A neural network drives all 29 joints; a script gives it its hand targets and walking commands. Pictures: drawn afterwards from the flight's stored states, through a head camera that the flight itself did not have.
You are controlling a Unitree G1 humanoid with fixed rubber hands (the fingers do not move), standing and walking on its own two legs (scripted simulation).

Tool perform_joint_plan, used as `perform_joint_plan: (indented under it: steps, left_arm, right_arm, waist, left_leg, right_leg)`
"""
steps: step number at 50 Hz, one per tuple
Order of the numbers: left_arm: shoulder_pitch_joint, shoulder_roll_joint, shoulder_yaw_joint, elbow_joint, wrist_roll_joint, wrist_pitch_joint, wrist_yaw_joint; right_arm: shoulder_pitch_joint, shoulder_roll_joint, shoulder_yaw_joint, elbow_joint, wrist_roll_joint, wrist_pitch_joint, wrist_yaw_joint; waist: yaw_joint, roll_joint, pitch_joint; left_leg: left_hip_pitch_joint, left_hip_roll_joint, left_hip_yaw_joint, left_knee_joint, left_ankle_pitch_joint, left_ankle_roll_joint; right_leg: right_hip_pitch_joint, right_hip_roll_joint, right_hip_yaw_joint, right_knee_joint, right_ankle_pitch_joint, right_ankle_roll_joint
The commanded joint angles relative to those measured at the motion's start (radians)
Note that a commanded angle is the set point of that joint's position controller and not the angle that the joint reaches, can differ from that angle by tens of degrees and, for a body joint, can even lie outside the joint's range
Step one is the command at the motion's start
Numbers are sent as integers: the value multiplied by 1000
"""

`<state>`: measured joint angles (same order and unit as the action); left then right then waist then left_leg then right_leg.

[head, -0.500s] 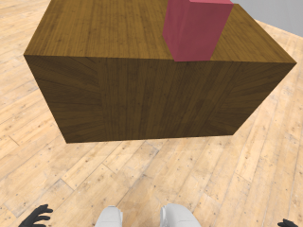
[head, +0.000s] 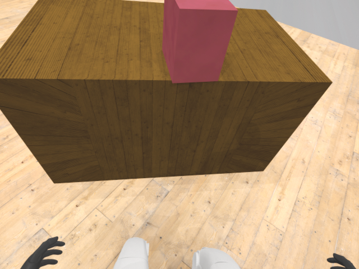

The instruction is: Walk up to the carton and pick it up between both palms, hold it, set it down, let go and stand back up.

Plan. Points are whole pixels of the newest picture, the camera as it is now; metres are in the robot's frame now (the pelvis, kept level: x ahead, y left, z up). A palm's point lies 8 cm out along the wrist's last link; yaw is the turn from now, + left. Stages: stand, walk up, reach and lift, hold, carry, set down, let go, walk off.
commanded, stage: walk up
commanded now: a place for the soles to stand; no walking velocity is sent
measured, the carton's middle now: (192, 33) +0.81 -0.02 +0.13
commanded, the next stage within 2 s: none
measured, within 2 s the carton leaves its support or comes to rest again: neither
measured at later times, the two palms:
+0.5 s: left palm (75, 243) +0.19 +0.24 -0.09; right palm out of the picture +0.15 -0.43 -0.05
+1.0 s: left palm (58, 247) +0.18 +0.28 -0.08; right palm (342, 229) +0.22 -0.38 -0.04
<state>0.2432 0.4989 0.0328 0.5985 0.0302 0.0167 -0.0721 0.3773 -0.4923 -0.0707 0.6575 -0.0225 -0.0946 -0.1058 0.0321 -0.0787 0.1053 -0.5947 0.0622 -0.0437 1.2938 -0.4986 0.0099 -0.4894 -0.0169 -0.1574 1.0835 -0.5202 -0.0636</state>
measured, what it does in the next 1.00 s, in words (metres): steps on the spot: left foot, then right foot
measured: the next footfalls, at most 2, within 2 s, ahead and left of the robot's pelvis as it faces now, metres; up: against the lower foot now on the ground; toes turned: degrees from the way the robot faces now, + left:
left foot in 0.06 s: +0.12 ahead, +0.14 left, +0.00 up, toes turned +2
right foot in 0.34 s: +0.17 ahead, -0.19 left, +0.00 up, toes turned -2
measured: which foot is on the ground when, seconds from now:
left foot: up 0.00-0.04, down 0.06-0.36, up 0.38-0.60, down 0.62-1.00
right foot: down 0.00-0.08, up 0.10-0.32, down 0.34-1.00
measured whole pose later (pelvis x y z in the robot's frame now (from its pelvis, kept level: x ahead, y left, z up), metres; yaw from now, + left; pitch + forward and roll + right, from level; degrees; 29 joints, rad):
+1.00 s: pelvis +0.07 -0.06 +0.00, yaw +6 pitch -2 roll -1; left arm 0.23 0.50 0.03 0.60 0.02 0.00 -0.01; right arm 0.30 -0.48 -0.05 0.66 -0.01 -0.08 -0.06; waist 0.02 -0.06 0.08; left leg -0.58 0.01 -0.05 1.13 -0.52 -0.01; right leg -0.55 -0.09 -0.09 1.12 -0.54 -0.02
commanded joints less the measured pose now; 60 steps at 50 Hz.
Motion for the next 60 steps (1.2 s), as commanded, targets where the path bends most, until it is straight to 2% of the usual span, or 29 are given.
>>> perform_joint_plan:
  steps: [1, 3, 4, 5, 6, 8, 12, 15, 16, 17, 18, 19, 20, 23, 29, 31, 32, 33, 35, 38, 40, 41, 43, 45, 48, 50, 53, 57, 60]
  left_arm:
    - [9, 288, 156, -13, 20, -18, 15]
    - [-119, 205, 129, -66, 23, -6, 13]
    - [-116, 107, 103, -88, 29, -6, 12]
    - [-145, 116, 102, -113, 38, 3, 17]
    - [-138, 210, 125, -109, 46, 14, 15]
    - [-125, 229, 131, -73, 43, 9, 12]
    - [-68, 195, 132, -60, 26, -5, 12]
    - [32, 177, 127, -13, -7, -28, 18]
    - [116, 194, 136, 33, -9, -40, 24]
    - [203, 230, 151, 74, 0, -49, 32]
    - [152, 304, 154, 60, 8, -54, 41]
    - [91, 330, 155, 50, 0, -52, 47]
    - [51, 341, 159, 48, -15, -47, 49]
    - [1, 310, 147, 67, -15, -47, 66]
    - [-30, 285, 132, 57, -7, -71, 78]
    - [-79, 249, 115, 38, -11, -65, 76]
    - [-75, 208, 104, 30, -15, -60, 75]
    - [-75, 169, 94, 9, -27, -58, 76]
    - [-123, 176, 95, -2, -35, -45, 84]
    - [-56, 207, 105, 46, -15, -55, 81]
    - [13, 262, 124, 64, -2, -65, 78]
    - [0, 284, 130, 67, -3, -66, 76]
    - [-59, 279, 123, 65, -8, -65, 72]
    - [-109, 233, 107, 52, -11, -56, 70]
    - [-137, 171, 95, 29, -21, -39, 67]
    - [-121, 186, 99, 34, -24, -37, 70]
    - [-48, 195, 107, 58, -15, -50, 64]
    - [-22, 265, 125, 66, 1, -63, 67]
    - [-100, 222, 106, 51, -8, -56, 62]
  right_arm:
    - [54, -268, -93, 74, 14, -32, 9]
    - [319, -278, -113, 161, 7, -54, -4]
    - [445, -359, -140, 184, -15, -56, -19]
    - [383, -423, -141, 133, -15, -50, -35]
    - [277, -457, -143, 98, 1, -44, -43]
    - [198, -403, -128, 71, 0, -52, -56]
    - [137, -359, -105, 37, -5, -58, -46]
    - [-11, -340, -88, 0, 4, -50, -36]
    - [-40, -288, -71, -2, 7, -41, -30]
    - [2, -214, -46, 16, 8, -29, -22]
    - [46, -133, -12, 11, 18, -22, -17]
    - [10, -179, -26, 4, 5, -4, -24]
    - [-13, -249, -53, 16, 5, 5, -26]
    - [-23, -255, -64, 63, 16, 14, -1]
    - [-8, -232, -63, 60, 14, 4, 32]
    - [46, -207, -55, 88, 14, -9, 39]
    - [69, -219, -60, 93, 9, -16, 39]
    - [81, -261, -73, 82, 2, -19, 34]
    - [3, -304, -73, 47, 15, -11, 30]
    - [-107, -241, -41, 15, 22, 3, 29]
    - [-108, -204, -31, 19, 23, 17, 29]
    - [-100, -217, -36, 24, 20, 22, 28]
    - [-73, -237, -45, 51, 13, 16, 37]
    - [-28, -225, -47, 75, 16, 1, 46]
    - [-17, -278, -54, 59, 5, -10, 41]
    - [-88, -309, -54, 35, -3, -10, 37]
    - [-160, -251, -31, 20, -2, -3, 36]
    - [-108, -208, -30, 41, 10, 10, 40]
    - [-41, -214, -38, 72, 11, -6, 50]
  waist:
    - [13, -26, 8]
    - [-137, 129, -98]
    - [-200, 412, -166]
    - [-175, 355, -148]
    - [-136, 264, -121]
    - [-86, 121, -84]
    - [-43, 218, -156]
    - [36, 238, -193]
    - [80, 165, -216]
    - [119, -18, -246]
    - [86, -227, -195]
    - [60, -138, -165]
    - [51, -40, -132]
    - [30, -34, -10]
    - [-6, -12, -68]
    - [-48, 41, -127]
    - [-60, 140, -166]
    - [-62, 273, -229]
    - [-47, 250, -224]
    - [15, 167, -176]
    - [38, 50, -158]
    - [28, 10, -145]
    - [-9, 12, -105]
    - [-44, 80, -111]
    - [-58, 270, -141]
    - [-31, 268, -114]
    - [20, 241, -103]
    - [13, 30, -110]
    - [-42, 92, -110]
  left_leg:
    - [-30, 43, 43, -283, -112, 73]
    - [469, -8, 1, -574, -35, 134]
    - [632, 120, -324, -713, -181, 188]
    - [562, 299, -778, -877, -263, 274]
    - [500, 374, -896, -906, -285, 333]
    - [430, 342, -738, -763, 34, 337]
    - [279, 296, -509, -573, 584, 296]
    - [49, 226, -337, -448, 576, 228]
    - [-83, 149, -210, -331, 457, 156]
    - [-225, 46, -59, -86, 342, 78]
    - [-374, -89, 45, 65, 9, 14]
    - [-388, -60, -29, 84, -108, 17]
    - [-350, -33, -60, 100, -63, 19]
    - [-299, 5, -37, 71, 40, 18]
    - [-78, 25, -1, -219, -97, 45]
    - [142, -10, 34, -410, 100, 70]
    - [240, -14, -23, -451, 288, 85]
    - [298, 68, -220, -491, 460, 141]
    - [201, 181, -467, -569, 439, 260]
    - [-42, 68, -298, -425, 355, 170]
    - [-170, -54, -34, -209, 211, 62]
    - [-171, -28, -4, -201, 74, 50]
    - [-83, 5, 16, -242, 5, 57]
    - [92, -17, 3, -350, 167, 76]
    - [116, 125, -424, -661, 99, 190]
    - [60, 183, -572, -701, 113, 248]
    - [-88, 85, -371, -592, 130, 158]
    - [-125, -27, -1, -278, 42, 45]
    - [96, -20, -11, -392, 126, 75]
  right_leg:
    - [8, -325, 573, -575, -212, -140]
    - [-331, -189, 268, -185, -31, -48]
    - [-525, -45, 104, 200, -43, 18]
    - [-618, 0, 168, 279, -73, 40]
    - [-572, -44, 228, 299, -126, 42]
    - [-535, -80, 258, 276, -127, 42]
    - [-333, -83, 239, 206, -99, 28]
    - [-15, -64, 197, -96, 87, 8]
    - [188, -18, 190, -230, 99, 9]
    - [360, -59, 299, -356, 18, 11]
    - [316, -237, 594, -497, -34, -9]
    - [280, -344, 805, -614, -124, -83]
    - [223, -363, 872, -698, -247, -104]
    - [124, -312, 736, -648, -276, -59]
    - [98, -356, 595, -475, 210, -130]
    - [-11, -282, 410, -322, 354, -96]
    - [-76, -216, 301, -190, 392, -56]
    - [-119, -140, 195, -24, 418, 0]
    - [-109, -54, 155, 7, 190, 26]
    - [86, -98, 277, -182, 149, 3]
    - [180, -257, 524, -442, -54, -62]
    - [176, -330, 614, -508, -70, -108]
    - [83, -341, 579, -483, 7, -139]
    - [-56, -249, 400, -372, 34, -95]
    - [-115, -44, 159, -78, 35, 4]
    - [-91, -21, 173, -58, -66, -1]
    - [80, -58, 238, -223, -12, -20]
    - [112, -299, 599, -534, -196, -119]
    - [-51, -223, 414, -396, -14, -100]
